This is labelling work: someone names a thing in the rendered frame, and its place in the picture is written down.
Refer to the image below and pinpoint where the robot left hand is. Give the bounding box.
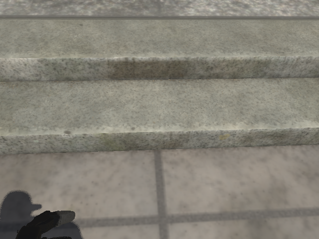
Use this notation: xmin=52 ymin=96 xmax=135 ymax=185
xmin=15 ymin=210 xmax=76 ymax=239

